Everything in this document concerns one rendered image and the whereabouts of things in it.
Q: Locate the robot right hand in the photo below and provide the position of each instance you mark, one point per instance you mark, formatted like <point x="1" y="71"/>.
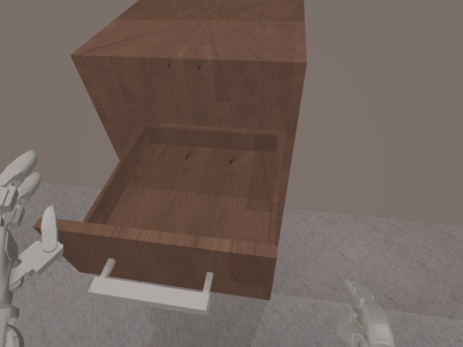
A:
<point x="371" y="326"/>

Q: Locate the drawer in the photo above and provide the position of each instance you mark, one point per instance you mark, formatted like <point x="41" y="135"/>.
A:
<point x="183" y="202"/>

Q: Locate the robot left hand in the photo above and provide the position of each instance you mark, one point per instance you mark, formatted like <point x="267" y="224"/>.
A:
<point x="15" y="191"/>

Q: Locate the handle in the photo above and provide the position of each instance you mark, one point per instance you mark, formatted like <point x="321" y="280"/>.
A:
<point x="149" y="295"/>

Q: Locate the cabinet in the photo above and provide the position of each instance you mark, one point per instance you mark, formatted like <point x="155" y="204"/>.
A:
<point x="235" y="65"/>

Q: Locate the robot left forearm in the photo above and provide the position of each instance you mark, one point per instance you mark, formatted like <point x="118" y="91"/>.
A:
<point x="10" y="336"/>

